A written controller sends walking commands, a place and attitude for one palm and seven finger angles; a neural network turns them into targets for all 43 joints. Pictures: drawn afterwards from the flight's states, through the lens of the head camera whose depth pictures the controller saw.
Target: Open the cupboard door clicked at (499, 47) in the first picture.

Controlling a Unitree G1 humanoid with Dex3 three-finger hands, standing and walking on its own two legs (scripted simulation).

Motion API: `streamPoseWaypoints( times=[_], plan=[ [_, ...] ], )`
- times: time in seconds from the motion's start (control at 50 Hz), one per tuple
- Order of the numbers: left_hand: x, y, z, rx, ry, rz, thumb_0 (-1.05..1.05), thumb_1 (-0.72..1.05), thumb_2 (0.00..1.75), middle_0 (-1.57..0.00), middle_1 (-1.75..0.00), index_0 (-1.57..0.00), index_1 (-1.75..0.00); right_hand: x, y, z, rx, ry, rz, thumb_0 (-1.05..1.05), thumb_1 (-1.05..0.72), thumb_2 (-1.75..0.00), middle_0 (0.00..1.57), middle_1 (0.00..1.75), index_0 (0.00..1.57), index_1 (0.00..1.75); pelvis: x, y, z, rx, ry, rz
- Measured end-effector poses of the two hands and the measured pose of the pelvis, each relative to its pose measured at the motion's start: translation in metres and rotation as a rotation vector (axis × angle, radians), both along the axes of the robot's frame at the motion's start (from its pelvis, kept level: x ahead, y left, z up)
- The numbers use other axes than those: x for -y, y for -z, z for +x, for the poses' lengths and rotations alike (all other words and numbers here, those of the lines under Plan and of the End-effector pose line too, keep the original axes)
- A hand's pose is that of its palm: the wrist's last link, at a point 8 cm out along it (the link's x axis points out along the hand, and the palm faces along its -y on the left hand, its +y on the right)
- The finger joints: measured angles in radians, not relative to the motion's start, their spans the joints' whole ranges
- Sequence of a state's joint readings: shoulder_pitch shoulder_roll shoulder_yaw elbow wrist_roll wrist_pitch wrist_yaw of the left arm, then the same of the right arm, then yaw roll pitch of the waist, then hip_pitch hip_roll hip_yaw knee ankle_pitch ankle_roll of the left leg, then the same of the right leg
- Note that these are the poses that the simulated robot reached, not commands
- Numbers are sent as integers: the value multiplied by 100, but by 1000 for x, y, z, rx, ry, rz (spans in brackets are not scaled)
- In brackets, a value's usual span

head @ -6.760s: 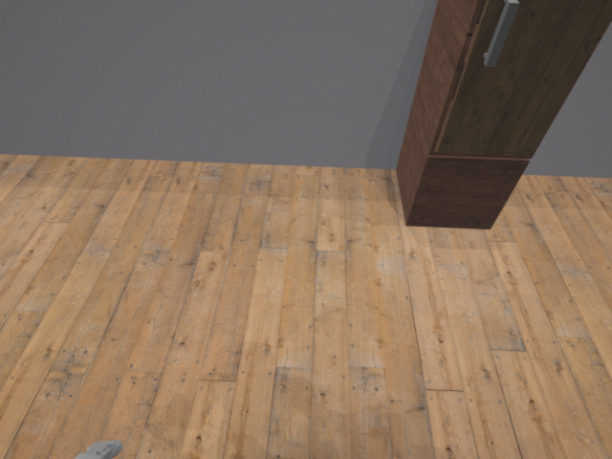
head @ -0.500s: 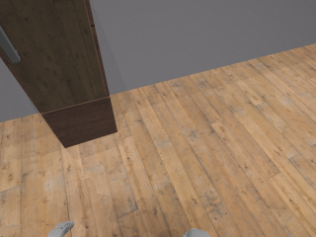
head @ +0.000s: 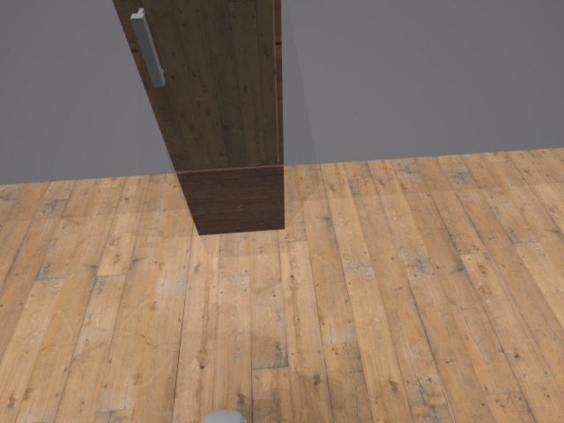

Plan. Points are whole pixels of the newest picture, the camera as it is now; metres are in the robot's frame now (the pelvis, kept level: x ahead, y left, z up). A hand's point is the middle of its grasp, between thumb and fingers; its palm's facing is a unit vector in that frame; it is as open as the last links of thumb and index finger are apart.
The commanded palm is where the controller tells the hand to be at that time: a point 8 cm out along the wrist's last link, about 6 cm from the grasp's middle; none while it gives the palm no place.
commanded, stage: turn to face it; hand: left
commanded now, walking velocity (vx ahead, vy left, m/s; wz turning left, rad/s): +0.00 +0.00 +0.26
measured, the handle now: (150, 48) +0.87 +0.37 +0.08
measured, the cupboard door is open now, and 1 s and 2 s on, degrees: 0 0 0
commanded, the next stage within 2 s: take the last steps up to it in 0.16 s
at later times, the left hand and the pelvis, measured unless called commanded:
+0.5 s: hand out of the picture +0.03 +0.24 -0.16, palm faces +0.13 -0.97 -0.21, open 7.4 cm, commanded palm none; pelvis -0.01 +0.04 +0.01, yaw +7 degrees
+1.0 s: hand out of the picture -0.04 +0.17 -0.16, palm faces +0.31 -0.94 -0.15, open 7.4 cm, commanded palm none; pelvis +0.11 +0.07 +0.00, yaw +11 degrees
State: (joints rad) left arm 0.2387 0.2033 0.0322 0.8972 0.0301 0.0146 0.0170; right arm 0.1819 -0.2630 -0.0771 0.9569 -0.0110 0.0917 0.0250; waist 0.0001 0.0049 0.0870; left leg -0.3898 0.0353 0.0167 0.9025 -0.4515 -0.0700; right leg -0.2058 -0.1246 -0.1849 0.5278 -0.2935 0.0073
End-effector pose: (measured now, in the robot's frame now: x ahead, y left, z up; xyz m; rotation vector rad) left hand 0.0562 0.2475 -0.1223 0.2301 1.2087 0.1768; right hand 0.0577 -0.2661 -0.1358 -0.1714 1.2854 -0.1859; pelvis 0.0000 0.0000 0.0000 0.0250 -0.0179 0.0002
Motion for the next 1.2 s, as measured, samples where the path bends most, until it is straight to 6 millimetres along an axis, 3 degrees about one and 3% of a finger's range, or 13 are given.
streamPoseWaypoints(
  times=[0.14, 0.26, 0.42, 0.58, 0.64, 0.7, 0.78, 0.86, 0.94, 1.02, 1.1, 1.14, 1.2],
  plan=[
    [-47, 33, -68, -144, -132, -25, 1, 90, 90, -21, -30, -20, -30, -46, -11, 53, 121, -133, -49, 1, -91, -90, 20, 30, 20, 30, -31, 13, -5, 0, -41, -22],
    [-63, 24, -81, -158, -173, -42, 1, 91, 90, -20, -30, -20, -30, -78, -26, 59, 155, -177, -43, 1, -91, -90, 20, 30, 20, 30, -45, -1, -10, 9, -71, -53],
    [-54, 12, -61, -65, -156, -57, 1, 91, 90, -20, -30, -20, -30, -92, -17, 30, 120, -160, 15, 1, -91, -90, 20, 30, 21, 30, -47, -7, -14, 10, -103, -47],
    [-20, 6, -29, 29, -117, -49, 1, 91, 90, -20, -30, -20, -30, -59, 14, -27, -32, -85, 44, 0, -92, -90, 20, 30, 21, 30, -26, 3, 0, 9, -123, -7],
    [-6, 5, -35, 38, -160, -50, 1, 91, 90, -20, -30, -20, -30, -51, 20, -40, -119, -94, 56, 1, -91, -90, 20, 30, 20, 30, -20, 3, 9, 20, -140, -15],
    [4, 1, -56, -26, -206, -52, 0, 92, 90, -20, -30, -20, -30, -46, 14, -34, -149, -92, 69, 1, -91, -90, 20, 30, 20, 30, -18, -5, 23, 18, -140, -2],
    [17, 0, -85, -152, -256, -76, 1, 92, 90, -20, -30, -20, -30, -49, 9, -9, -140, -99, 72, 1, -91, -90, 20, 30, 20, 30, -20, -9, 42, 17, -161, -1],
    [28, 1, -107, -260, -308, -114, 1, 91, 90, -20, -30, -20, -30, -63, 9, 30, -128, -132, 76, 1, -91, -90, 20, 30, 20, 30, -30, -9, 62, 10, -176, -8],
    [31, 4, -117, -352, -361, -158, 1, 91, 90, -20, -30, -20, -30, -91, 10, 87, -83, -190, 83, 1, -91, -90, 20, 30, 20, 30, -47, -4, 86, 1, -189, -17],
    [20, 14, -112, -426, -402, -199, 1, 91, 90, -21, -30, -20, -30, -124, 11, 158, 7, -252, 60, 1, -93, -90, 20, 30, 20, 30, -73, 7, 115, -5, -192, -27],
    [-9, 32, -84, -454, -385, -215, 1, 91, 90, -21, -30, -20, -30, -154, 13, 211, 135, -264, 37, 1, -92, -90, 20, 30, 20, 30, -97, 20, 139, 7, -173, -26],
    [-30, 34, -52, -406, -354, -196, 1, 91, 90, -21, -30, -20, -30, -163, 7, 220, 162, -243, 43, 1, -92, -90, 20, 30, 20, 30, -103, 15, 150, 17, -156, -22],
    [-63, 31, 12, -279, -302, -154, 1, 91, 90, -20, -30, -20, -30, -167, -2, 227, 182, -186, 37, -1, -94, -90, 20, 30, 21, 30, -109, 6, 167, 22, -150, -16]
  ],
)
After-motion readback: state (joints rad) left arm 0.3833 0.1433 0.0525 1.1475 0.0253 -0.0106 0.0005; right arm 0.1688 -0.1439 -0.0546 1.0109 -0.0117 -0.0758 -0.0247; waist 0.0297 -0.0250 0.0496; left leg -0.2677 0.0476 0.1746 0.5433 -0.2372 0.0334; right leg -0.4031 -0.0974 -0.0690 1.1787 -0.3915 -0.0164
